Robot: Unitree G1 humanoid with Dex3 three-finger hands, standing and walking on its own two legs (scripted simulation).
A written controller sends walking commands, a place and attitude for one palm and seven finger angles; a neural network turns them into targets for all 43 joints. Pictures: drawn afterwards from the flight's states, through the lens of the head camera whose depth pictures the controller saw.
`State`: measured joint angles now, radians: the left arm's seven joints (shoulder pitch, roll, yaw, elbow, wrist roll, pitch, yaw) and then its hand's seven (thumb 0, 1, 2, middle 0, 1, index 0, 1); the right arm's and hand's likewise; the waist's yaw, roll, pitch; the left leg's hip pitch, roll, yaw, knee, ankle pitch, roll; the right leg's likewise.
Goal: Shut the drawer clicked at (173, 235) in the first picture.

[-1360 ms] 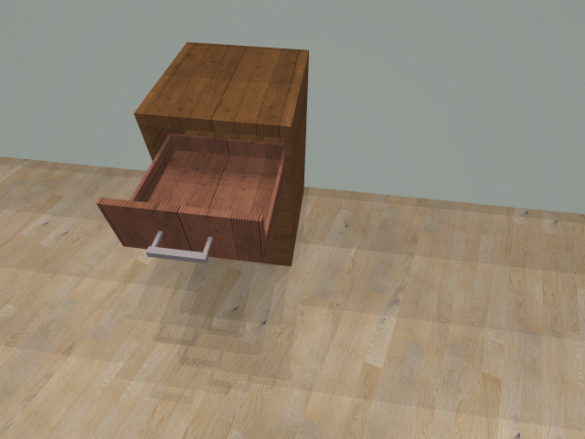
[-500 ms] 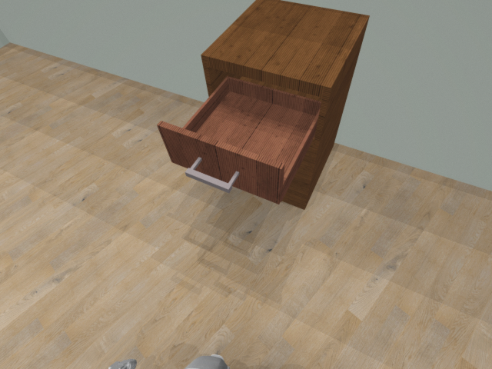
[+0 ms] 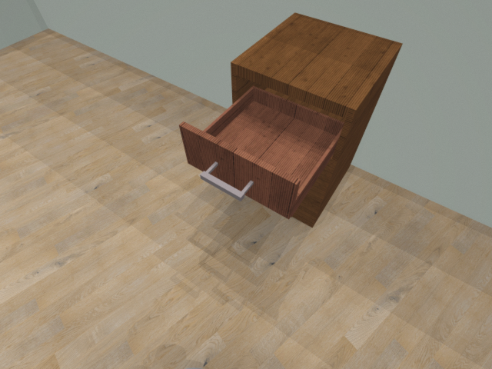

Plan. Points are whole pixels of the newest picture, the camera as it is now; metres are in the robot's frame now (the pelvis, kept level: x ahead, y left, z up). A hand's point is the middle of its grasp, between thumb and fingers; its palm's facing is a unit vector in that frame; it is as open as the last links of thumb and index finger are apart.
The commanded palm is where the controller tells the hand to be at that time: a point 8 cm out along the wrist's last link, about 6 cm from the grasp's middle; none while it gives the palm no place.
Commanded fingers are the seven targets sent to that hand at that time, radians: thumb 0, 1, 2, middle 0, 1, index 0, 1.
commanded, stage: stand and wait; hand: left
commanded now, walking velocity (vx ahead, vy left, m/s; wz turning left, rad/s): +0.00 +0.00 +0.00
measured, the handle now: (226, 180) +0.60 +0.11 -0.20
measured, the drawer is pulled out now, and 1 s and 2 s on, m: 0.30 0.30 0.30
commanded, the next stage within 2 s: turn or walk to find it in 0.24 s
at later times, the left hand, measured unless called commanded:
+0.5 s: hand out of the picture +0.07 +0.17 -0.17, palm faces +0.08 -0.97 -0.21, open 7.3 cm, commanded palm none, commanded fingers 0.00 0.90 0.90 -0.20 -0.30 -0.20 -0.30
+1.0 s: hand out of the picture +0.01 +0.16 -0.17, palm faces +0.09 -0.98 -0.18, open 7.4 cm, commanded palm none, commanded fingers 0.00 0.90 0.90 -0.20 -0.30 -0.20 -0.30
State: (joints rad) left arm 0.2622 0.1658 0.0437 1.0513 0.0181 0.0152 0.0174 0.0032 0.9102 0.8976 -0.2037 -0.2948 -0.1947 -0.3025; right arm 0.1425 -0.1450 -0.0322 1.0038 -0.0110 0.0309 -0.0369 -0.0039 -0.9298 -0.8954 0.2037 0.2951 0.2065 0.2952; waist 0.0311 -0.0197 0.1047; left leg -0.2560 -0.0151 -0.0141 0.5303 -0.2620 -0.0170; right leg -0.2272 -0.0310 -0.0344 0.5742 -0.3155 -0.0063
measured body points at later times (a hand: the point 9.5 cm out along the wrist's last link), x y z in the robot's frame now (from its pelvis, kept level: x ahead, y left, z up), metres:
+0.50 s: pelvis +0.03 -0.01 +0.00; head +0.06 -0.01 +0.45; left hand +0.07 +0.23 -0.15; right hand +0.01 -0.23 -0.16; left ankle +0.01 +0.14 -0.73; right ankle -0.02 -0.10 -0.73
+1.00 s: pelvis +0.03 -0.01 +0.01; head +0.06 -0.01 +0.46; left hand +0.01 +0.21 -0.15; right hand +0.04 -0.23 -0.15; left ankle +0.01 +0.14 -0.73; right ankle -0.02 -0.10 -0.73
